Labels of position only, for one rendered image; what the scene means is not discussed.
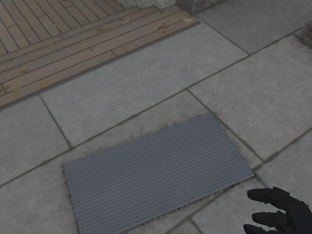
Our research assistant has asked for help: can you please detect stairs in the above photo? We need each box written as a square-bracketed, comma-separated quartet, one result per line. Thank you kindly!
[0, 5, 160, 72]

